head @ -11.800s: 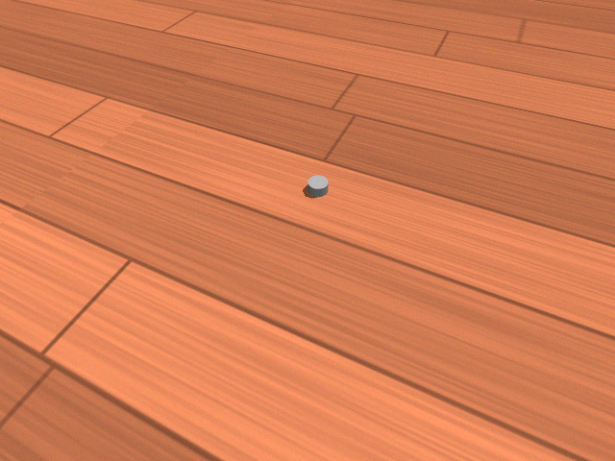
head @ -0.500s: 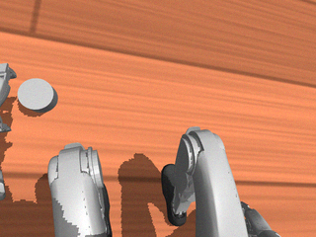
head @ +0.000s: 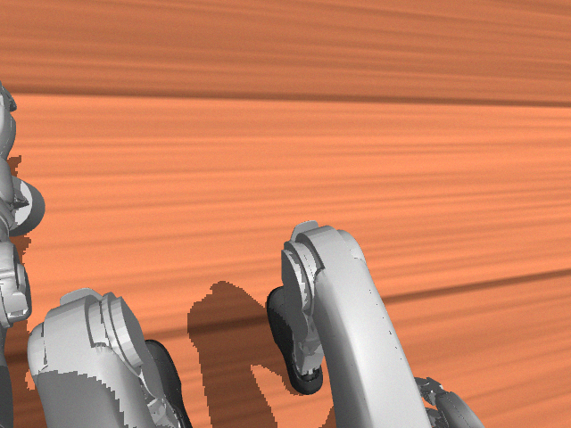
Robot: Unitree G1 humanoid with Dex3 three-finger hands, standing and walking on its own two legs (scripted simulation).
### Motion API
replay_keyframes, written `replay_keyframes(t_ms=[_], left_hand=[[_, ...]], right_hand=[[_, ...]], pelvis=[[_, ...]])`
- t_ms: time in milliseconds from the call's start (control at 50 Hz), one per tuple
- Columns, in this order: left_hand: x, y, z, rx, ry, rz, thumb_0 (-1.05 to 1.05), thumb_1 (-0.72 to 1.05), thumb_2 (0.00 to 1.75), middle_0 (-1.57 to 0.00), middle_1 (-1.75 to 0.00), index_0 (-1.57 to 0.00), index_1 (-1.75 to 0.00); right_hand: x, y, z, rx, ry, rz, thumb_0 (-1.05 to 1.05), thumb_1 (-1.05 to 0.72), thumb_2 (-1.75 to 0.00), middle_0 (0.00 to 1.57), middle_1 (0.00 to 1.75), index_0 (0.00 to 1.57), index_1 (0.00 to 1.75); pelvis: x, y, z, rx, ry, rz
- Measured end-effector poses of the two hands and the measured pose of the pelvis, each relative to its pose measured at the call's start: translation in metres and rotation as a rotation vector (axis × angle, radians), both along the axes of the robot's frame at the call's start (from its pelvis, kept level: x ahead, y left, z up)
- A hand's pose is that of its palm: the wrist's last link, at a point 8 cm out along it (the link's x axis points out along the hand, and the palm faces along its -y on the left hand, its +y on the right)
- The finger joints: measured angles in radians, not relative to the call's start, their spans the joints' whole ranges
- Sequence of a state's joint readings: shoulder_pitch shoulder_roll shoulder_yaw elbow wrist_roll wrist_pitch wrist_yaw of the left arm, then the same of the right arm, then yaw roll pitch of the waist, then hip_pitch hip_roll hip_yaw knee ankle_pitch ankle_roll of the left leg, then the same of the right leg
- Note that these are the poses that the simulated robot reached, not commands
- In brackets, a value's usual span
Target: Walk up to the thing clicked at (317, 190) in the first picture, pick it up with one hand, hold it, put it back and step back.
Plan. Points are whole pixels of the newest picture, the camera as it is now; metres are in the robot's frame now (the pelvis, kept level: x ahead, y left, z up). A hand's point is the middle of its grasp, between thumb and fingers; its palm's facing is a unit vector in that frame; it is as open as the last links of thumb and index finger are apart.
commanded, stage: approach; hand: left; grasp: from above
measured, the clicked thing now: (4, 205) +0.47 +0.32 -0.30
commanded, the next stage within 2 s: close in in 0.02 s
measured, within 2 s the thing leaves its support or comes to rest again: neither
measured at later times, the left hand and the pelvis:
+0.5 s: hand out of the picture +0.45 +0.32 -0.21, palm faces -0.44 -0.09 -0.89, open 14.0 cm; pelvis +0.00 +0.01 -0.01, yaw +0 degrees
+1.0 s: hand out of the picture +0.46 +0.31 -0.25, palm faces -0.49 -0.13 -0.86, open 14.1 cm; pelvis +0.00 +0.00 -0.02, yaw -3 degrees
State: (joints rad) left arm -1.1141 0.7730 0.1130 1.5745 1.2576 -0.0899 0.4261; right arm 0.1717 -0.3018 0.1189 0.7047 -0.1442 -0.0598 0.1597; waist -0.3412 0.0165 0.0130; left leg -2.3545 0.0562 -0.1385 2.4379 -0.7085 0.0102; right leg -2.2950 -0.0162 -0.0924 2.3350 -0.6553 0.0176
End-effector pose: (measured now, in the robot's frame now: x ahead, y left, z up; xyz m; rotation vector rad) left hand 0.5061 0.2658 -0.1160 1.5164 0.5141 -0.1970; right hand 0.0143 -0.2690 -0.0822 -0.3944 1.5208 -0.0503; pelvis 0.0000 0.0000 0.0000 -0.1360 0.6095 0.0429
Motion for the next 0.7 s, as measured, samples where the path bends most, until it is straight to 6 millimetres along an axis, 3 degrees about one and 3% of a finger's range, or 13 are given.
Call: replay_keyframes(t_ms=[160, 260, 320, 520, 600, 700], left_hand=[[-0.043, 0.038, -0.016, -0.039, 0.088, 0.044, 0.0, -0.52, 0.97, -0.07, -1.08, -0.09, -1.07], [-0.065, 0.07, -0.019, -0.041, 0.087, 0.025, 0.0, -0.51, 0.96, -0.07, -1.07, -0.09, -1.05], [-0.07, 0.078, -0.023, -0.044, 0.08, -0.01, 0.0, -0.51, 0.96, -0.07, -1.06, -0.09, -1.05], [-0.052, 0.057, -0.041, -0.074, -0.002, -0.078, -0.01, -0.5, 0.98, -0.08, -1.04, -0.09, -1.04], [-0.043, 0.047, -0.049, -0.065, -0.012, -0.053, -0.01, -0.5, 0.98, -0.07, -1.03, -0.08, -1.03], [-0.034, 0.04, -0.057, -0.051, -0.008, -0.01, 0.0, -0.5, 0.98, -0.07, -1.02, -0.08, -1.02]], right_hand=[[-0.007, 0.001, -0.004, 0.014, 0.037, 0.017, 0.01, -0.91, -0.9, 0.2, 0.29, 0.21, 0.3], [0.009, -0.002, -0.007, -0.013, 0.043, 0.083, 0.01, -0.91, -0.9, 0.2, 0.29, 0.21, 0.3], [0.024, -0.003, -0.007, -0.033, 0.029, 0.125, 0.01, -0.91, -0.9, 0.2, 0.29, 0.21, 0.3], [0.065, 0.001, 0.004, -0.074, -0.072, 0.21, 0.0, -0.91, -0.9, 0.2, 0.29, 0.21, 0.3], [0.061, 0.004, 0.005, -0.061, -0.084, 0.219, 0.0, -0.91, -0.9, 0.2, 0.29, 0.21, 0.3], [0.041, 0.008, 0.001, -0.025, -0.049, 0.206, 0.0, -0.9, -0.9, 0.2, 0.29, 0.21, 0.3]], pelvis=[[-0.006, -0.001, -0.002, -0.001, -0.036, 0.0], [-0.006, 0.0, -0.007, -0.008, -0.047, 0.01], [-0.006, 0.002, -0.009, -0.015, -0.05, 0.015], [0.0, 0.008, -0.013, -0.039, -0.049, 0.016], [0.0, 0.009, -0.016, -0.045, -0.05, 0.01], [0.0, 0.007, -0.019, -0.043, -0.051, 0.002]])
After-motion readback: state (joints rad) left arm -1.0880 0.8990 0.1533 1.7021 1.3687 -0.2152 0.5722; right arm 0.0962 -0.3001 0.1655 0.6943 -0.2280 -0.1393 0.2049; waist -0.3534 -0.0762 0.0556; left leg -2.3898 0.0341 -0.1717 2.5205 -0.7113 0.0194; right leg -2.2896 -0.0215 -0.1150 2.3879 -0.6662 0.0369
